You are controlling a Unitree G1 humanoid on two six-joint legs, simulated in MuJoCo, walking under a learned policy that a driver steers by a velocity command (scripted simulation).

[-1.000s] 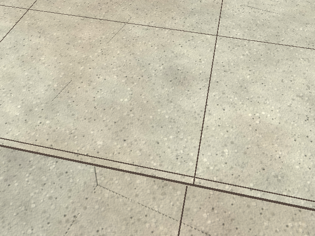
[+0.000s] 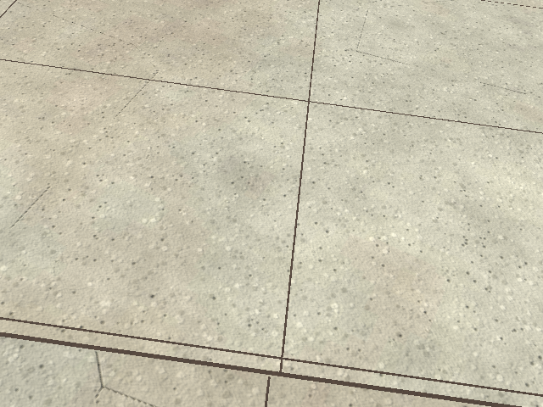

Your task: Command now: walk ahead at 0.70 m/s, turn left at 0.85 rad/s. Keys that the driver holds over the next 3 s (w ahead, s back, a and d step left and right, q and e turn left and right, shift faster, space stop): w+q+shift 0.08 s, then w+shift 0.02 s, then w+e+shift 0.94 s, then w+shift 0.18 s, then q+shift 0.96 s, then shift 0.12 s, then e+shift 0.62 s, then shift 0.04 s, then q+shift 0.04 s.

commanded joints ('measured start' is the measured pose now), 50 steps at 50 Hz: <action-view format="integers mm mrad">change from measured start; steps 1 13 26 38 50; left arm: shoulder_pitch -279 -306 175 279 23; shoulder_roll -87 1 127 122 88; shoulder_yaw -52 -81 6 4 -33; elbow -199 -157 44 99 34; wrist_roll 37 -1 -14 -38 -2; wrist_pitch -4 -13 -22 -73 -34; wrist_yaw -18 -69 -16 -3 -1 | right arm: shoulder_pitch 345 246 -4 -378 62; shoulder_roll -235 -122 -112 -48 -89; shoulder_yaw -54 1 52 89 17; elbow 62 68 -28 -170 -16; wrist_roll -17 -10 -41 -39 -67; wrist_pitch -9 -134 -177 -120 -127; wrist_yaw -9 -33 -42 -7 -63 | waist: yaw -186 -67 56 136 -60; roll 459 115 116 18 63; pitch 71 191 -22 100 -37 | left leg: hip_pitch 448 311 -371 -184 378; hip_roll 165 84 -63 -48 253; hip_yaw -654 -175 -258 -151 -549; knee -312 -620 752 -36 -352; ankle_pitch -360 333 150 648 56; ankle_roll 192 97 -36 -134 -9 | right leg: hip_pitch -826 -637 130 -104 -610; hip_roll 153 76 -26 151 117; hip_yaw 111 234 1070 764 429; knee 697 219 -337 -318 855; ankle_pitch -297 374 -164 366 133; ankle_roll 8 -58 -380 -250 -120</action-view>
